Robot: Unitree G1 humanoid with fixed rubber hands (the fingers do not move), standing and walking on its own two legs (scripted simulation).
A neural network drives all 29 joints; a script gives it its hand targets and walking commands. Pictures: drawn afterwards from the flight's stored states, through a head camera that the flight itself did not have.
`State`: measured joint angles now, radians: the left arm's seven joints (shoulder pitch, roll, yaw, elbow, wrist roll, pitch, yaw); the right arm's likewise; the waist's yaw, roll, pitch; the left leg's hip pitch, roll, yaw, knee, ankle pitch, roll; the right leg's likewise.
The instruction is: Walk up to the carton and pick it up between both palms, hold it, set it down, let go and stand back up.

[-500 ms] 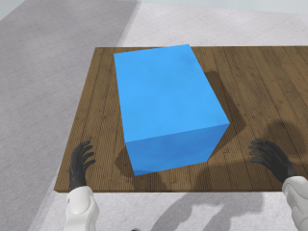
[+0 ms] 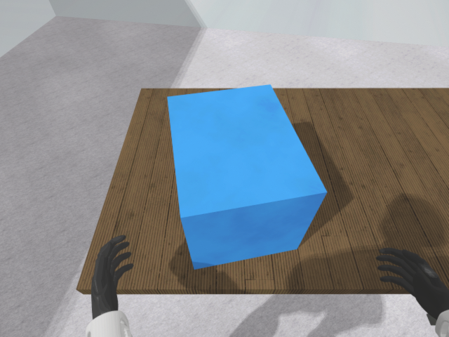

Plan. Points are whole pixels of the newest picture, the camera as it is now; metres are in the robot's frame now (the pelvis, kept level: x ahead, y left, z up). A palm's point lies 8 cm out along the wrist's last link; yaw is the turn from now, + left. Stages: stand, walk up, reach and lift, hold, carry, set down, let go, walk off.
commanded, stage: set down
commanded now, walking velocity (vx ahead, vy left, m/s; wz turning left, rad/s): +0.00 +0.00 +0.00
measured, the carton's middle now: (233, 174) +0.48 +0.07 -0.02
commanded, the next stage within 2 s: none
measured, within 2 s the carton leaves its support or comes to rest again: neither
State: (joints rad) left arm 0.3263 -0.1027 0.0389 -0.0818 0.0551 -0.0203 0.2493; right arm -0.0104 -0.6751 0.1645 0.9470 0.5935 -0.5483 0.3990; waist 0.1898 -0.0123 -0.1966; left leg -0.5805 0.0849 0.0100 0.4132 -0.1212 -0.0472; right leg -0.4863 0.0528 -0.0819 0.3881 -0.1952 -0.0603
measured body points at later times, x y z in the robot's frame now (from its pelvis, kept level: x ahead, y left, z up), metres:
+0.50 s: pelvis +0.01 +0.00 +0.00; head +0.05 +0.01 +0.45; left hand +0.19 +0.22 +0.02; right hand +0.23 -0.31 -0.03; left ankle +0.03 +0.15 -0.74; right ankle -0.02 -0.08 -0.74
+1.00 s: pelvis +0.00 +0.00 +0.00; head +0.03 +0.01 +0.45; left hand +0.17 +0.21 +0.00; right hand +0.22 -0.31 -0.03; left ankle +0.03 +0.15 -0.74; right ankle -0.02 -0.08 -0.74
